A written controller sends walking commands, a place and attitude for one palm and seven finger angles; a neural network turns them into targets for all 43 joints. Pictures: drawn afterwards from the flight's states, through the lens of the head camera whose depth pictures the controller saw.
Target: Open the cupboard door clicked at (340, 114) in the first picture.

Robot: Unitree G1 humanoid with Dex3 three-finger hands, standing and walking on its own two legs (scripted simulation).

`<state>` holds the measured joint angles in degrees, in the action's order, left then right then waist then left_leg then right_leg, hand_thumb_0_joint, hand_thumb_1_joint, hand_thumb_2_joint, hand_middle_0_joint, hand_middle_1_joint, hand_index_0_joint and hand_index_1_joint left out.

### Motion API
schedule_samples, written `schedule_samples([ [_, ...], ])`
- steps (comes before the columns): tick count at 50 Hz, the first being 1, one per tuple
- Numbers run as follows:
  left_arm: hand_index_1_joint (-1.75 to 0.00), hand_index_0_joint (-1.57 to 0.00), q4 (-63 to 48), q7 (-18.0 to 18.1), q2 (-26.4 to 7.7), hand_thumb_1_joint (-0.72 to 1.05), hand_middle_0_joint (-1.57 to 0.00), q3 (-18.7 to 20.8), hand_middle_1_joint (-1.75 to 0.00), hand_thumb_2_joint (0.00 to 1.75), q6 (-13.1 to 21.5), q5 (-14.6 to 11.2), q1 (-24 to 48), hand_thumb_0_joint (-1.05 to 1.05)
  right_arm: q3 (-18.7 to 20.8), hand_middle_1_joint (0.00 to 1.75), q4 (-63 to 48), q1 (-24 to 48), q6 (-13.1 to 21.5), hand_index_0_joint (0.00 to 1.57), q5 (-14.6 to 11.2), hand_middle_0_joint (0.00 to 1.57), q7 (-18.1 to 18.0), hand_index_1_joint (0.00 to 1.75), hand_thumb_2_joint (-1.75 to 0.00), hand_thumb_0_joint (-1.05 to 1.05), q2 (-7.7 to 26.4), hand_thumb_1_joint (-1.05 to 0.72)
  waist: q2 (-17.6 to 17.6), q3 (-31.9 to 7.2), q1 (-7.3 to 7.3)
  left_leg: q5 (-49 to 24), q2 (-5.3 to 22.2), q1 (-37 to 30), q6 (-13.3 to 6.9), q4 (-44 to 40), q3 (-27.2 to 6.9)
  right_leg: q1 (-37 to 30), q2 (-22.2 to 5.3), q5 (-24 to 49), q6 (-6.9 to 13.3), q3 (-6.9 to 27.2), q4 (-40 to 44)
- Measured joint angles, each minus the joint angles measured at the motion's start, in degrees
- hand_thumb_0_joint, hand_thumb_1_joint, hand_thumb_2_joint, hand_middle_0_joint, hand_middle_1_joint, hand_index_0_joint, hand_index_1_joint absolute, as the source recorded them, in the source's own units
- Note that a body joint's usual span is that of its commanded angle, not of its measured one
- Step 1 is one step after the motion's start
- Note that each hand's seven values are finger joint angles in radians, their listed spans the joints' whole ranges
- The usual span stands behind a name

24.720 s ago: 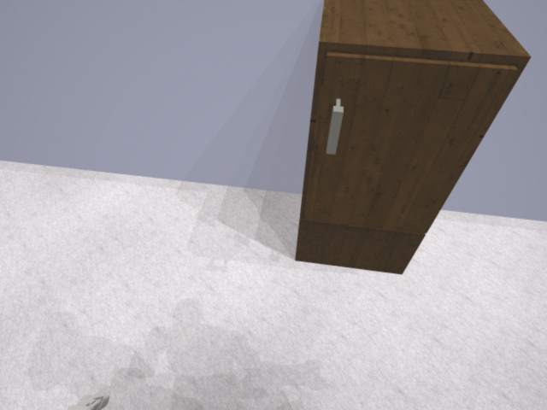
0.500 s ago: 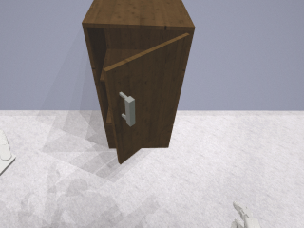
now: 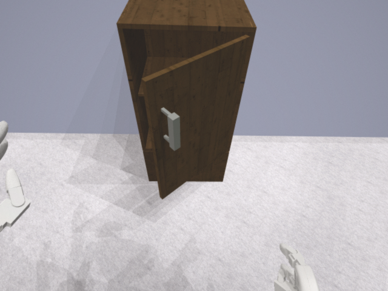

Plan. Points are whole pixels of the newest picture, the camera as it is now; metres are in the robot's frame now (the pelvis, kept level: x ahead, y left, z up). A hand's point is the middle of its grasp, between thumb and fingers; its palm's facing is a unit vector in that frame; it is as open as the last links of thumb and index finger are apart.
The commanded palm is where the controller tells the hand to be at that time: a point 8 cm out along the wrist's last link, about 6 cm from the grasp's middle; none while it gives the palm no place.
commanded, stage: stop stepping back and stand still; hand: left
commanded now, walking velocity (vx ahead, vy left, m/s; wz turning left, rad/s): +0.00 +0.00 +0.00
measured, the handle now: (169, 128) +0.56 +0.10 -0.02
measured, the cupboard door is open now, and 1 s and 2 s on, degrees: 42 42 42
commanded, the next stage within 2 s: let the arm hang, fingers relaxed in 0.18 s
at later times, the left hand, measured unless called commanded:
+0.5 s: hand out of the picture +0.12 +0.21 -0.13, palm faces +0.01 -0.95 -0.30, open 7.4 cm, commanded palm none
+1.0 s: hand out of the picture -0.07 +0.16 -0.17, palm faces +0.09 -0.97 -0.22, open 7.4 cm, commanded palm none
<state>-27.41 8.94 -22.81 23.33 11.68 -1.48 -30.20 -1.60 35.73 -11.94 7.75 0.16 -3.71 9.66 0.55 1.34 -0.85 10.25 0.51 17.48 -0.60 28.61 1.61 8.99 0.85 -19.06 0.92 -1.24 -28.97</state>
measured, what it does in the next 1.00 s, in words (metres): stands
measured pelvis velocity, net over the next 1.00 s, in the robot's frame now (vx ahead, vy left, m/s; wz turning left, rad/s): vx -0.01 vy -0.01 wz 0.04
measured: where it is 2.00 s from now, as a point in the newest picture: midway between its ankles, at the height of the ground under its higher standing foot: outside the picture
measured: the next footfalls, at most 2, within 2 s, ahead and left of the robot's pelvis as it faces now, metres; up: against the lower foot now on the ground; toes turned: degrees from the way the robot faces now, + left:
none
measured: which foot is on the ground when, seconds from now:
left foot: down 0.00-1.00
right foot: down 0.00-1.00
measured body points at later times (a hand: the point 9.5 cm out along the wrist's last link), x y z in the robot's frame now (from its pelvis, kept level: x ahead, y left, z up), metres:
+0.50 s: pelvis -0.01 +0.00 -0.01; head -0.01 -0.01 +0.44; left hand +0.11 +0.26 -0.11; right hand +0.10 -0.27 -0.14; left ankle +0.06 +0.11 -0.73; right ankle -0.04 -0.11 -0.74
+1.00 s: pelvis -0.01 -0.01 +0.00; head +0.01 -0.02 +0.45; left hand -0.07 +0.21 -0.15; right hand -0.01 -0.21 -0.17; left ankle +0.06 +0.11 -0.74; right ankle -0.04 -0.11 -0.74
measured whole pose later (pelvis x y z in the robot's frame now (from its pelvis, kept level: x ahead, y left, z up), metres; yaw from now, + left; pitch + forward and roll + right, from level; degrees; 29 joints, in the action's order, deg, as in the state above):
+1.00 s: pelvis -0.01 -0.01 +0.00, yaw +2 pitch -2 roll +0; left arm 67.0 2.2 -7.6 0.8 -0.4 0.6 -20.6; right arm 0.1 65.5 -15.8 -2.2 1.1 -2.0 6.8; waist -2.1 3.7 -0.3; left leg 7.7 0.1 15.8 0.1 25.4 -0.7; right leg 6.7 0.9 -17.6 1.9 -3.7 -26.0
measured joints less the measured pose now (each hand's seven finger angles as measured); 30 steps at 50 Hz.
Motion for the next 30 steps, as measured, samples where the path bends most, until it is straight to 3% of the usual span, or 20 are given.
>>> schedule_samples([
  [6, -0.30, -0.21, -0.8, -0.6, -0.5, 0.89, -0.22, -0.3, -0.30, 0.90, 0.4, -0.6, -3.0, 0.02, 0.0, 0.30, -0.1, 0.7, -0.9, 0.20, 0.0, 0.20, 0.2, 0.30, -0.90, 0.01, 0.2, -0.90, -1.5, 0.1, 0.60, -0.9, 1.2, 0.2, 0.5, -1.0, -0.3, -0.7, 1.3, 2.2, 0.4, -0.1, 3.3],
  [14, -0.30, -0.21, 2.3, -0.4, 0.9, 0.89, -0.22, -1.2, -0.30, 0.90, -1.4, -0.7, -0.5, 0.02, 1.4, 0.30, 0.6, 0.3, -1.7, 0.20, -0.3, 0.20, -0.8, 0.30, -0.90, 0.01, 2.5, -0.90, -2.1, 0.5, 1.04, -1.9, 1.2, -0.8, 0.5, -2.5, -0.7, -2.0, 1.4, 3.3, 0.4, -0.4, 5.3],
  [16, -0.30, -0.21, 10.7, -2.5, 0.4, 0.89, -0.21, -4.8, -0.30, 0.90, -0.5, 1.0, 3.7, 0.01, 2.3, 0.30, 3.9, 0.8, 0.1, 0.20, -0.5, 0.20, 1.4, 0.30, -0.90, 0.01, 4.3, -0.90, -3.0, -0.9, 1.31, -1.7, 0.8, 1.6, 0.4, -1.0, -1.2, 0.3, 1.0, 2.5, 0.3, -1.2, 3.1],
  [19, -0.30, -0.20, 32.2, -6.4, 1.8, 0.90, -0.20, -12.5, -0.30, 0.90, -6.6, 2.8, 12.5, 0.01, 2.6, 0.30, 9.5, 3.2, -3.5, 0.20, -0.1, 0.20, 3.4, 0.30, -0.90, 0.01, 7.4, -0.90, -4.9, -2.4, 1.18, -0.8, -0.1, 4.4, -0.1, 2.1, -2.0, 3.3, 0.1, 0.4, 0.2, -2.1, -1.3],
  [23, -0.30, -0.20, 58.4, -8.3, 6.1, 0.90, -0.20, -19.2, -0.30, 0.90, -12.8, 3.4, 17.5, 0.01, 2.4, 0.30, 14.1, 4.3, -7.1, 0.20, 0.9, 0.20, 3.9, 0.30, -0.90, 0.01, 7.4, -0.90, -4.0, -1.6, -0.67, 0.0, -0.6, 4.8, -0.1, 4.1, -2.1, 4.0, -0.4, -1.2, 0.4, -2.3, -4.3],
  [27, -0.30, -0.20, 74.9, -8.5, 11.4, 0.91, -0.20, -23.2, -0.30, 0.90, -15.0, 3.0, 17.1, 0.01, 1.8, 0.30, 17.7, 2.3, -8.9, 0.20, 1.4, 0.20, 3.5, 0.30, -0.90, 0.00, 5.2, -0.90, -0.8, 0.8, -1.76, 0.0, -0.5, 3.2, 0.3, 3.3, -2.1, 2.6, -0.3, -1.2, 0.4, -2.2, -3.8],
  [30, -0.30, -0.21, 81.9, -7.2, 12.8, 0.97, -0.21, -22.3, -0.30, 0.90, -14.5, 2.4, 16.0, 0.01, 1.2, 0.30, 21.1, -0.2, -9.5, 0.20, 1.3, 0.20, 3.0, 0.30, -0.90, 0.00, 3.1, -0.90, 0.7, 2.3, -0.96, -1.0, -0.2, 2.3, 0.5, 1.4, -2.7, 1.2, 0.2, 0.0, 0.7, -2.8, -1.3],
])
